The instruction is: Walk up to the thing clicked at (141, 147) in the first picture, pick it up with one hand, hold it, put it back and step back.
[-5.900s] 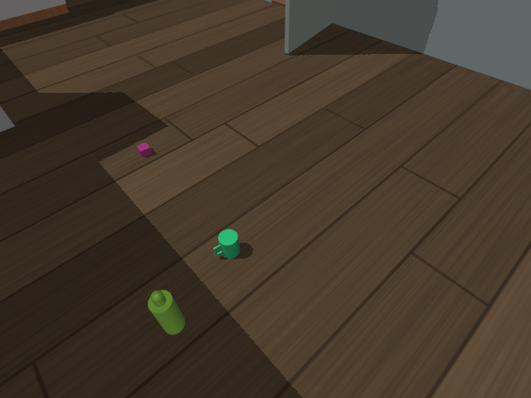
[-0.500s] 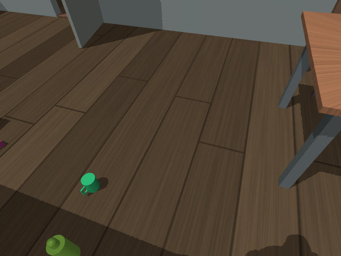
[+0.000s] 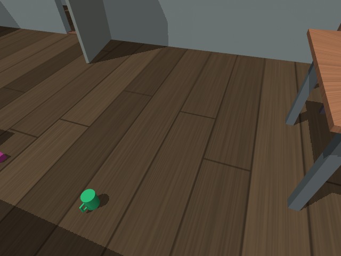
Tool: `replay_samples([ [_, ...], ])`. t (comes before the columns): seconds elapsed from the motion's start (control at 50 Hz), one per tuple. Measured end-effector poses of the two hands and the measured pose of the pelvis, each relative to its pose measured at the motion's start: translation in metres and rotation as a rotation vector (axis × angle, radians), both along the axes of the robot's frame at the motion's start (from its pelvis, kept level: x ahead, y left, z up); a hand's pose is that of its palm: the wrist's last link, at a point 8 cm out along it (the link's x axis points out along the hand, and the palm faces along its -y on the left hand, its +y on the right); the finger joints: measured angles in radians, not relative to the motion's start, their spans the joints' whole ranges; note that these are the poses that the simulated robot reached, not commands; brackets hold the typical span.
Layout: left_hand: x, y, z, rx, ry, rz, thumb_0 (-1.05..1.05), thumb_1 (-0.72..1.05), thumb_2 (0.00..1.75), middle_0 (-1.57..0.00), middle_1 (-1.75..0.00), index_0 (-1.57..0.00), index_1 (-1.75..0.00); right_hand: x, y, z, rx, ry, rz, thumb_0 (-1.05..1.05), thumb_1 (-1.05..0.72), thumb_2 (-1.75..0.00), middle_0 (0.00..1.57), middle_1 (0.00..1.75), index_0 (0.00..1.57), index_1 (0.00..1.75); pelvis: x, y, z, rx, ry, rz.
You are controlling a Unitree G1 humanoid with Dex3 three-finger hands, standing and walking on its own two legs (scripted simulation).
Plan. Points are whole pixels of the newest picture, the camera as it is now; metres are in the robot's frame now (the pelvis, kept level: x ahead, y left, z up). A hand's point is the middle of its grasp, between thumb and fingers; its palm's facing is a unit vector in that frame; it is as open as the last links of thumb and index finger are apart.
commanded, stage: walk up
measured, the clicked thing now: out of the picture +0.92 +1.44 -0.74
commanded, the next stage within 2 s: none
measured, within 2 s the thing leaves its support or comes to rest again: neither
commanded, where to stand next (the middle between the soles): +1.09 +0.02 m, yaw +0 degrees
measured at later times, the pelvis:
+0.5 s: pelvis +0.20 +0.06 +0.01, yaw -3 degrees
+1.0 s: pelvis +0.45 +0.01 +0.01, yaw -1 degrees
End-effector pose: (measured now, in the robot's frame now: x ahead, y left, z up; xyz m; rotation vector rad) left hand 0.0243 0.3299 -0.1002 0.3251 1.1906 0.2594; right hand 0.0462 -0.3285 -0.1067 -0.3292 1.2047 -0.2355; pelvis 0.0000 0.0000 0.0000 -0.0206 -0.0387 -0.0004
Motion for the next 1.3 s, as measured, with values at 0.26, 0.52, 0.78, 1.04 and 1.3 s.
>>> replay_samples([
  [0.26, 0.067, 0.051, -0.031, -0.026, 0.154, -0.002, 0.01, 0.91, 0.9, -0.21, -0.3, -0.21, -0.3, 0.161, 0.058, 0.017, -0.038, -0.162, 0.103, 0.0, -0.9, -0.9, 0.2, 0.3, 0.21, 0.3, 0.097, 0.051, -0.014, 0.025, -0.026, -0.023],
  [0.52, 0.272, 0.052, 0.016, -0.03, -0.067, -0.171, 0.0, 0.91, 0.9, -0.2, -0.3, -0.2, -0.3, 0.18, 0.067, 0.025, 0.012, -0.087, -0.041, 0.0, -0.9, -0.9, 0.2, 0.3, 0.21, 0.3, 0.209, 0.06, 0.013, 0.032, -0.039, -0.054],
  [0.78, 0.438, -0.002, 0.026, 0.027, -0.172, -0.167, 0.0, 0.91, 0.9, -0.2, -0.3, -0.2, -0.3, 0.301, 0.025, -0.016, 0.058, 0.038, -0.03, 0.01, -0.91, -0.9, 0.2, 0.3, 0.21, 0.3, 0.349, 0.012, -0.002, 0.03, -0.001, -0.037],
  [1.04, 0.486, 0.003, 0.0, -0.038, -0.046, -0.079, 0.0, 0.9, 0.9, -0.21, -0.3, -0.21, -0.3, 0.504, 0.029, 0.018, 0.013, -0.096, 0.104, 0.0, -0.91, -0.9, 0.2, 0.3, 0.2, 0.3, 0.466, 0.02, 0.003, -0.014, -0.001, -0.008],
  [1.3, 0.612, 0.036, -0.016, -0.067, -0.012, -0.103, 0.01, 0.91, 0.9, -0.2, -0.3, -0.2, -0.3, 0.595, 0.062, 0.04, -0.044, -0.146, 0.046, 0.0, -0.9, -0.9, 0.2, 0.3, 0.21, 0.3, 0.581, 0.05, 0.006, 0.007, -0.022, -0.014],
])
